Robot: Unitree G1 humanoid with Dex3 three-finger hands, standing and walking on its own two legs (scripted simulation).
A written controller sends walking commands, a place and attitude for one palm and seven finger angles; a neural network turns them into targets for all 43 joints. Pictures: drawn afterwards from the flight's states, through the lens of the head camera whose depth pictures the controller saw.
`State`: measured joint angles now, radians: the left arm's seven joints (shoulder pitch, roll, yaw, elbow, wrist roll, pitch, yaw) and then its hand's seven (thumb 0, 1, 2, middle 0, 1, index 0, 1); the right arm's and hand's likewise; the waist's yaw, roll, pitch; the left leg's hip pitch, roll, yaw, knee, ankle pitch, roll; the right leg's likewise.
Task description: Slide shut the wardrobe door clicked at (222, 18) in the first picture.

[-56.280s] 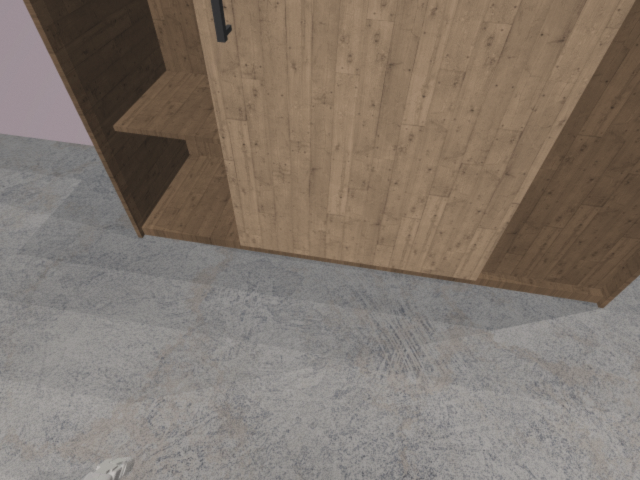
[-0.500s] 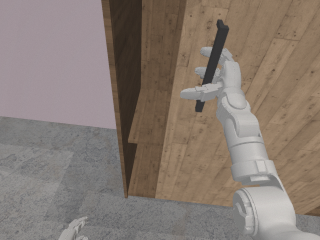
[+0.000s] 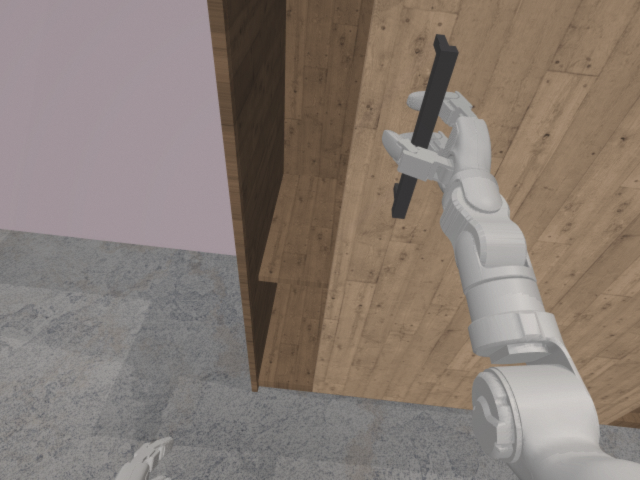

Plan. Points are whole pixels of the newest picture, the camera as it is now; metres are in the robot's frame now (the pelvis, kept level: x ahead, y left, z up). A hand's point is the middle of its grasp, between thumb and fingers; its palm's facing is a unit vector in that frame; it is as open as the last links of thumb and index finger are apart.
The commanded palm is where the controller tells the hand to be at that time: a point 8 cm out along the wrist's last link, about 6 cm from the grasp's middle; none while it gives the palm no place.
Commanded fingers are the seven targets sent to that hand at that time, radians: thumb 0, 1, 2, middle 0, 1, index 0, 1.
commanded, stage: grip the handle and tug to test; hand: right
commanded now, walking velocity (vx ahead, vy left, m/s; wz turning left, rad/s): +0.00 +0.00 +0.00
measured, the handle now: (417, 136) +0.50 -0.06 +0.21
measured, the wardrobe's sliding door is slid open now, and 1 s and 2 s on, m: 0.17 0.17 0.17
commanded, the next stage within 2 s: tug the door sideways, standing still in 0.88 s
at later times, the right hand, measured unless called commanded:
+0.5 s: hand (407, 149) +0.44 -0.04 +0.23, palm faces -0.03 +1.00 +0.02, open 5.5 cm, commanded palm +0.42 -0.10 +0.22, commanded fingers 0.00 -0.90 -0.90 0.45 1.40 0.45 1.40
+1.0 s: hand (405, 154) +0.44 -0.04 +0.22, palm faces -0.05 +1.00 +0.00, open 5.9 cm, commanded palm +0.40 -0.09 +0.22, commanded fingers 0.00 -0.90 -0.90 0.45 1.40 0.45 1.40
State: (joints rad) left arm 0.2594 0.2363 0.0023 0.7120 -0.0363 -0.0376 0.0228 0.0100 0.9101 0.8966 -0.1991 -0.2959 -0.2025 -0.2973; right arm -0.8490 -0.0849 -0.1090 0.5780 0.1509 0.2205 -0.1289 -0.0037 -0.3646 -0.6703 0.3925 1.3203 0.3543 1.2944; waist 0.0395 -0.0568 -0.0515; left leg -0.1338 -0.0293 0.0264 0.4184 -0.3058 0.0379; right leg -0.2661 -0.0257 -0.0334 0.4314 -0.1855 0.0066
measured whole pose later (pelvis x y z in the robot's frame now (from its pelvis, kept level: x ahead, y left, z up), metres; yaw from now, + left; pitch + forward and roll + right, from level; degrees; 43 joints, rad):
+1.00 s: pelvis +0.04 +0.00 +0.00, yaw +1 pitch +2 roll -1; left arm 0.22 0.24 0.01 0.64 -0.04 0.01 -0.01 0.01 0.91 0.90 -0.20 -0.30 -0.20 -0.30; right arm -0.60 -0.08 -0.07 0.19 0.15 0.32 -0.13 0.00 -0.78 -0.79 0.32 1.39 0.27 1.29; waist 0.04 -0.06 -0.07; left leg -0.08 -0.03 0.00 0.39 -0.34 0.04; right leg -0.21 -0.02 -0.05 0.42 -0.23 0.01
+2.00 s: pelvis -0.01 -0.01 -0.01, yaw -5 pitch +3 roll +0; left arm 0.25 0.22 0.02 0.76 -0.03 -0.08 -0.05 0.01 0.91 0.90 -0.20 -0.30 -0.20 -0.30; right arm -1.00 0.00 0.09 0.67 0.14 0.18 -0.27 -0.02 -0.80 -0.81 0.39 1.40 0.24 1.40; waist 0.00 -0.05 -0.02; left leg -0.21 0.00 0.07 0.51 -0.36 0.03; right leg -0.37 0.02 0.03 0.52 -0.21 0.00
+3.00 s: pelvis +0.07 +0.19 -0.03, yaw -8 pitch -7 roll +4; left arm 0.00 0.17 0.03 0.62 -0.05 -0.02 -0.02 0.01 0.91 0.90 -0.20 -0.30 -0.21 -0.30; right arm -0.81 -0.19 -0.05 0.27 0.09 -0.11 -0.13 -0.04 -0.76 -0.86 0.46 1.40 0.20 1.40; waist -0.18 -0.15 0.32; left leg -0.24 0.03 0.10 0.64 -0.28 -0.03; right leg -0.23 -0.29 0.11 0.80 -0.36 0.07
